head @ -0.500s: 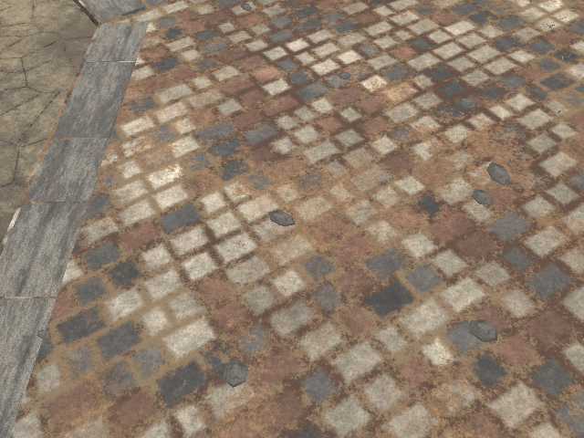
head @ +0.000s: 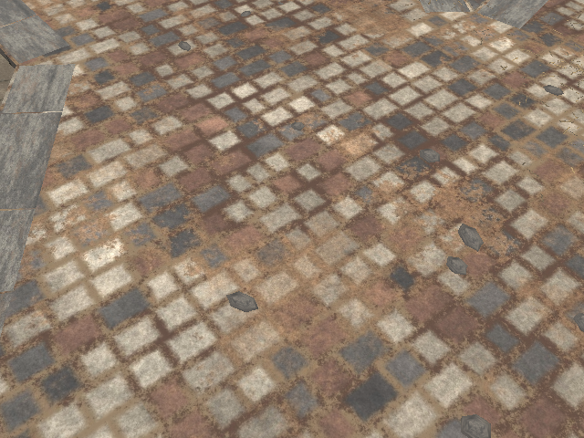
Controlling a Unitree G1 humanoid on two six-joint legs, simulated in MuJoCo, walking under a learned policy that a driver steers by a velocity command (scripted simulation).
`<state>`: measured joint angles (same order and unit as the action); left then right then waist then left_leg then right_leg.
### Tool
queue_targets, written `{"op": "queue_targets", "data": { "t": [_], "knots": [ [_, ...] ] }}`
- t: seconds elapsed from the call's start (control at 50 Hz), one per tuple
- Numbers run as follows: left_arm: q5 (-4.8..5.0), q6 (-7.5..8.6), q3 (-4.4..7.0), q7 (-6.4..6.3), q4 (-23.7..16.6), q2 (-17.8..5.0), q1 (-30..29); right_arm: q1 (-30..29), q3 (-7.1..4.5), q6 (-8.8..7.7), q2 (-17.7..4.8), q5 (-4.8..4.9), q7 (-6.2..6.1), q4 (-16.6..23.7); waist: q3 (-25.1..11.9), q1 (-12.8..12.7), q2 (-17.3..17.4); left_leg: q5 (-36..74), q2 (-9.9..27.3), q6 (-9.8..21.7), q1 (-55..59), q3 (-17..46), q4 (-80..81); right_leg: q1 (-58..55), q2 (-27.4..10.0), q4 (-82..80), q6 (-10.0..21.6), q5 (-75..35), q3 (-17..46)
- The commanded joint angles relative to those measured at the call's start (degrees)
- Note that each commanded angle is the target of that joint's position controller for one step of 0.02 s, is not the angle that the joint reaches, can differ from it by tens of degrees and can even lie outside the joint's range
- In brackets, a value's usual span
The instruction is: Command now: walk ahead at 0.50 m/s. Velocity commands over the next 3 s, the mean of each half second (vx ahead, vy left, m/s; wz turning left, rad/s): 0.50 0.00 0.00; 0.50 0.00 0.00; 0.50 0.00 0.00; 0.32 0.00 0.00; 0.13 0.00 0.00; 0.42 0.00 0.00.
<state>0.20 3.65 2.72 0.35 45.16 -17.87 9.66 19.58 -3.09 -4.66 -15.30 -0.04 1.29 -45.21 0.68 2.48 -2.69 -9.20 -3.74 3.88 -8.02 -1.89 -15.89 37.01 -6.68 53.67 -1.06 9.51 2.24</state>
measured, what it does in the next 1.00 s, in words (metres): walks ahead: right foot, then left foot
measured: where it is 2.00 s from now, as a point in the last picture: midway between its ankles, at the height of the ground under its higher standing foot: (295, 238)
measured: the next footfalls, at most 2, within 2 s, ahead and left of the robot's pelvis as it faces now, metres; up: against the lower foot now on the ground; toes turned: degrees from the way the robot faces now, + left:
right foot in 0.26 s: +0.32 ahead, -0.16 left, +0.00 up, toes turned -2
left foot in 0.78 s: +0.61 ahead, +0.09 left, +0.00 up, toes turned +2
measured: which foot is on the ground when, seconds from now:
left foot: down 0.00-0.28, up 0.30-0.76, down 0.78-1.00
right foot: up 0.00-0.24, down 0.26-0.80, up 0.82-1.00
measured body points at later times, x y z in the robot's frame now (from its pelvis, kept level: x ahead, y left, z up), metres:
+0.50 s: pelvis +0.27 -0.07 +0.00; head +0.29 -0.08 +0.45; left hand +0.33 +0.21 -0.12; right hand +0.40 -0.34 -0.12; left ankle +0.34 +0.10 -0.67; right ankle +0.27 -0.15 -0.75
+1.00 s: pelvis +0.54 +0.00 +0.00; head +0.57 +0.02 +0.45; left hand +0.65 +0.28 -0.13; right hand +0.62 -0.27 -0.12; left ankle +0.57 +0.09 -0.75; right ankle +0.55 -0.16 -0.67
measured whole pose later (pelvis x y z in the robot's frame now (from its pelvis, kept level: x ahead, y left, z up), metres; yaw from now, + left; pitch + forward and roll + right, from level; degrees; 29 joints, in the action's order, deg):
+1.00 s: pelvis +0.54 +0.00 +0.00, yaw +0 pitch +1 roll +1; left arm 0.9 4.0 3.2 0.0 49.4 -17.4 12.3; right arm 15.7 -2.9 -5.0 -14.8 -0.3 1.6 -49.0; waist 1.6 1.5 -2.6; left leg -8.3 -3.1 3.5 -12.2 -3.0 -19.5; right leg 31.1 -5.7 60.7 1.2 16.1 1.7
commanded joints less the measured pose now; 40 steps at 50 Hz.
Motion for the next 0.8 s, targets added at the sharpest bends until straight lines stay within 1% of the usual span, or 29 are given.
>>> {"op": "queue_targets", "data": {
  "t": [0.02, 0.06, 0.1, 0.16, 0.2, 0.22, 0.24, 0.26, 0.28, 0.3, 0.32, 0.34, 0.36, 0.38, 0.4, 0.42, 0.44, 0.46, 0.48, 0.52, 0.58, 0.62, 0.66, 0.7, 0.72, 0.74, 0.76, 0.78, 0.8],
  "knots": [
    [-0.14, 0.52, 0.11, 0.28, -3.3, -1.5, -2.0, -3.2, -2.0, -1.04, -8.8, 0.26, -0.7, 3.3, 1.3, -1.4, 5.9, 11.2, 14.2, 9.1, -1.7, 8.6, 8.9, -0.2, -0.4, -9.7, -0.4, -10.2, 0.4],
    [0.11, 0.94, -0.2, 0.75, -4.3, -1.1, -6.1, -1.1, -2.18, -0.8, -9.9, 0.62, -0.98, 2.0, 2.0, 0.2, 5.7, 10.0, 13.9, 8.2, -1.2, 7.1, 8.9, -2.2, 0.8, -15.9, -0.2, -14.6, -0.7],
    [0.45, 1.19, -0.28, 1.24, -5.5, -1.3, -9.5, 1.4, -2.31, -0.44, -10.5, 0.94, -1.09, 0.5, 2.7, 1.5, 5.6, 8.8, 15.1, 8.1, 1.4, 7.3, 8.2, -2.5, 1.6, -19.3, 0.2, -15.6, -0.9],
    [0.65, 1.53, -0.11, 2.1, -7.1, -2.2, -12.6, 3.2, -2.5, 0.45, -10.9, 1.21, -1.35, -1.4, 3.4, 1.7, 6.0, 10.6, 17.6, 7.2, 7.5, 8.3, 5.3, -1.1, 2.2, -23.0, 1.9, -11.4, -0.3],
    [0.56, 1.78, 0.2, 2.46, -7.2, -3.2, -11.5, 3.1, -2.74, 1.1, -11.4, 1.27, -1.63, -2.2, 2.4, 0.5, 6.7, 15.4, 18.7, 6.2, 10.5, 8.7, 2.3, -3.7, 3.1, -24.6, 3.4, -7.1, -1.0],
    [0.48, 1.9, 0.66, 2.44, -6.5, -4.1, -8.8, 2.4, -2.83, 1.42, -11.8, 1.27, -1.75, -2.3, 0.8, -1.3, 7.3, 22.4, 18.1, 5.4, 11.1, 8.1, -1.0, -8.3, 4.4, -25.5, 4.3, -5.4, -2.4],
    [0.31, 1.94, 1.7, 2.15, -4.6, -5.8, -2.4, 1.6, -2.61, 1.77, -11.5, 1.21, -1.86, -2.3, -3.1, -4.7, 6.9, 30.6, 15.8, 4.1, 10.0, 6.0, -8.6, -17.5, 6.2, -27.1, 5.8, -5.6, -4.2],
    [0.0, 1.89, 3.05, 1.6, -2.1, -8.9, 7.1, 1.8, -1.69, 1.86, -9.5, 0.55, -2.04, -1.6, -10.4, -8.4, 4.9, 27.5, 12.8, 2.3, 3.3, 3.5, -21.2, -32.8, 2.8, -24.9, 8.3, -7.9, -1.1],
    [-0.84, 1.48, 4.53, 1.21, -1.1, -14.8, 14.1, 7.6, 0.21, 0.9, -3.8, 0.14, -1.64, 0.0, -19.7, -7.9, -7.0, 7.1, 4.7, -2.3, -19.7, -0.2, -43.8, -56.5, -11.7, -25.7, 16.9, -1.6, 22.4],
    [0.3, 1.07, 3.67, 1.34, -0.3, -11.4, 16.0, 6.9, 0.34, -0.26, -4.1, 0.33, -1.47, -0.9, -23.0, -8.9, -12.0, -23.5, 0.7, -3.1, -29.8, 6.3, -53.9, -60.4, -15.5, -34.3, 19.8, 5.9, 38.6],
    [0.58, 1.03, 2.56, 1.28, -0.8, -8.6, 12.5, 2.5, -1.06, -1.11, -9.2, 1.85, -1.0, 0.3, -14.8, -8.9, -7.5, -21.9, 4.3, -2.2, -35.5, 8.7, -58.3, -54.3, -14.1, -36.0, 17.2, 11.0, 33.0],
    [0.32, 0.96, 2.12, 1.14, -1.6, -7.2, 8.6, -1.7, -1.05, -1.46, -9.4, 2.35, -0.94, 1.4, -8.8, -7.6, -4.1, -16.8, 7.3, -1.6, -36.0, 6.9, -56.8, -46.4, -12.0, -37.2, 15.4, 9.6, 25.9],
    [-0.09, 1.01, 1.67, 1.27, -1.9, -5.7, 5.2, -3.9, -1.09, -1.38, -8.8, 1.62, -1.13, 1.8, -4.1, -6.0, -1.4, -12.7, 9.2, -1.8, -34.5, 5.7, -53.1, -38.4, -9.7, -39.3, 14.7, 5.4, 20.7],
    [-0.63, 1.36, 1.16, 1.36, -2.2, -4.0, 3.1, -3.6, -1.41, -0.84, -8.4, 0.97, -1.34, 1.5, -2.5, -4.0, -2.2, -9.5, 11.0, -2.0, -31.0, 6.2, -49.9, -33.1, -7.8, -41.1, 13.8, 1.4, 17.0],
    [-0.83, 1.56, 1.09, 1.46, -2.2, -3.7, 2.0, -2.2, -1.28, -0.19, -7.2, 0.82, -1.37, 1.0, -2.1, -2.7, -3.1, -7.8, 11.5, -2.4, -27.9, 6.1, -48.5, -29.8, -6.7, -42.8, 13.8, -0.8, 14.9],
    [-0.64, 1.91, 1.2, 1.5, -1.9, -3.8, 1.9, -1.2, -1.09, 0.41, -6.0, 0.71, -1.45, 0.5, -2.1, -2.0, -3.0, -6.8, 11.6, -2.9, -26.4, 5.8, -47.4, -27.9, -6.3, -44.1, 14.4, -3.3, 13.0],
    [-0.45, 2.25, 1.38, 1.44, -1.4, -4.4, 2.2, -1.5, -0.98, 0.84, -5.4, 0.57, -1.57, 0.6, -1.5, -1.6, -2.6, -5.3, 11.9, -3.5, -26.6, 5.5, -45.8, -26.8, -6.1, -45.2, 14.8, -5.5, 11.2],
    [-0.39, 2.43, 1.6, 1.24, -0.9, -5.1, 2.7, -2.9, -0.95, 1.05, -5.2, 0.39, -1.71, 1.1, -0.7, -1.6, -2.0, -3.1, 12.0, -4.0, -27.9, 5.4, -43.5, -26.5, -6.1, -46.1, 15.2, -7.3, 9.8],
    [-0.38, 2.44, 1.78, 0.97, -0.3, -5.7, 3.5, -5.0, -0.91, 1.08, -5.2, 0.22, -1.78, 1.7, 0.0, -2.0, -1.2, -0.3, 12.2, -4.5, -29.4, 5.4, -40.3, -26.9, -6.0, -46.7, 15.3, -8.9, 8.6],
    [-0.21, 2.19, 1.93, 0.49, 0.7, -6.2, 5.0, -8.7, -0.68, 0.82, -4.6, 0.08, -1.58, 2.6, 0.8, -3.0, -0.6, 6.2, 12.0, -4.9, -30.3, 5.1, -33.1, -28.0, -5.0, -47.1, 14.3, -10.7, 5.7],
    [0.3, 1.81, 2.07, -0.03, 2.1, -7.1, 7.6, -14.6, -0.1, 0.22, -3.3, 0.36, -0.89, 3.8, 1.9, -5.2, -0.5, 13.8, 10.2, -4.8, -27.8, 3.4, -22.7, -28.7, -3.6, -47.4, 12.7, -10.4, 2.2],
    [0.64, 1.45, 2.22, -0.16, 3.5, -7.7, 10.1, -18.2, 0.11, -0.04, -3.2, 0.72, -0.35, 4.8, 2.8, -6.6, -0.3, 15.2, 9.3, -4.7, -27.2, 2.8, -18.9, -30.8, -4.5, -47.0, 12.7, -9.2, 2.0],
    [0.84, 0.82, 2.35, -0.26, 4.7, -7.9, 11.8, -20.9, 0.14, -0.27, -3.6, 0.97, 0.26, 5.9, 3.6, -7.2, -0.3, 13.8, 8.8, -3.9, -28.2, 3.1, -16.1, -34.7, -6.2, -45.5, 12.5, -9.6, 2.4],
    [1.07, 0.19, 2.63, -0.51, 5.5, -8.3, 12.2, -21.9, 0.0, -0.53, -4.4, 1.01, 0.86, 6.7, 3.8, -6.6, -0.7, 10.3, 8.5, -2.6, -28.3, 3.5, -14.0, -38.5, -8.0, -43.3, 11.7, -11.9, 3.1],
    [1.13, -0.1, 2.81, -0.64, 5.7, -8.6, 12.0, -21.3, -0.15, -0.64, -5.0, 0.97, 1.06, 6.7, 3.3, -5.9, -1.1, 8.2, 8.1, -1.8, -27.0, 3.3, -13.3, -39.9, -8.6, -41.9, 11.2, -14.1, 3.3],
    [1.14, -0.39, 2.97, -0.75, 5.8, -9.0, 11.4, -19.6, -0.46, -0.73, -5.8, 0.93, 1.12, 6.3, 2.2, -4.7, -1.6, 6.0, 7.2, -1.1, -23.9, 2.5, -12.8, -40.8, -8.7, -39.6, 10.6, -18.8, 3.1],
    [1.18, -0.69, 3.02, -0.85, 5.7, -9.3, 10.2, -15.2, -1.16, -0.81, -7.0, 0.78, 1.01, 5.1, -0.4, -1.9, -1.9, 5.2, 5.5, 0.1, -17.2, 0.7, -11.4, -40.6, -7.4, -34.4, 9.6, -27.6, 1.8],
    [0.9, -0.98, 2.52, -0.93, 5.5, -8.0, 10.1, -6.8, -2.56, -0.77, -9.5, 0.59, 0.56, 2.3, -5.9, 1.8, -0.7, 6.0, 4.4, 1.7, -4.9, -0.3, -11.0, -37.7, -4.3, -24.3, 8.1, -32.5, -0.5],
    [-0.41, -0.95, 1.24, -1.07, 4.1, -5.2, 10.9, 3.4, -3.79, -0.58, -13.6, 0.02, -0.02, 0.3, -14.8, 5.2, 5.6, 7.7, 14.0, 5.3, 12.5, 10.4, -13.1, -26.7, -0.8, -6.7, 6.0, -18.9, -3.2]
  ]
}}
Over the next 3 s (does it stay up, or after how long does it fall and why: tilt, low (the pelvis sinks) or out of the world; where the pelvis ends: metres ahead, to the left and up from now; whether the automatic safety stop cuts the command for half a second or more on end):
stays up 1.39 -0.07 -0.03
